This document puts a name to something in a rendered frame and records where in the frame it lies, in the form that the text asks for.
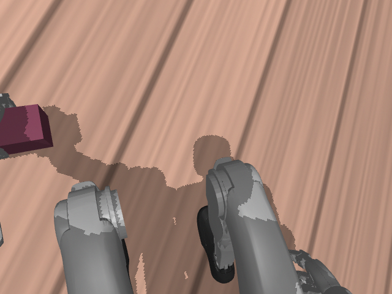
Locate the left robot foot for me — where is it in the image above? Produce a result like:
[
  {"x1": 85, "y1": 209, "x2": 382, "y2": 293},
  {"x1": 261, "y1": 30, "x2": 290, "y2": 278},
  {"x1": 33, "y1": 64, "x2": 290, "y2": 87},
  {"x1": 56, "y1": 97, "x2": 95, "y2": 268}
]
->
[{"x1": 122, "y1": 239, "x2": 132, "y2": 286}]

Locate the right robot hand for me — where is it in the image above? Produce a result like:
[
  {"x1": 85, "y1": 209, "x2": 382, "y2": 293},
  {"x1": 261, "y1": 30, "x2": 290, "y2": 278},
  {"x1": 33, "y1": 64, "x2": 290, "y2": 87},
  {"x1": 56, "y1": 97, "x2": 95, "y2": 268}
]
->
[{"x1": 289, "y1": 250, "x2": 341, "y2": 294}]

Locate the left robot hand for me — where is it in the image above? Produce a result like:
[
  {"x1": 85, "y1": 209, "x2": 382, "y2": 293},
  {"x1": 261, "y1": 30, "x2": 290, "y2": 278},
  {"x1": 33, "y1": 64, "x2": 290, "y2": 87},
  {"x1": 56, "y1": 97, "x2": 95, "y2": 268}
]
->
[{"x1": 0, "y1": 93, "x2": 16, "y2": 159}]

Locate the right robot foot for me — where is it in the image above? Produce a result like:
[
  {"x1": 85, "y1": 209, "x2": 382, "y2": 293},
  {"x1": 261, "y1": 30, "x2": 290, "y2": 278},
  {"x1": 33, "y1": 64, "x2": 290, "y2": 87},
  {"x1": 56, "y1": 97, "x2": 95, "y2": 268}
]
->
[{"x1": 197, "y1": 205, "x2": 235, "y2": 284}]

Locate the carton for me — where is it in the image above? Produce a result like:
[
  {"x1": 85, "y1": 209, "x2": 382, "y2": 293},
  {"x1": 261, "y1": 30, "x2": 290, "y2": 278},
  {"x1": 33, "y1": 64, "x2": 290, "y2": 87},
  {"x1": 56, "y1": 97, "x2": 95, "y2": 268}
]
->
[{"x1": 0, "y1": 104, "x2": 53, "y2": 155}]

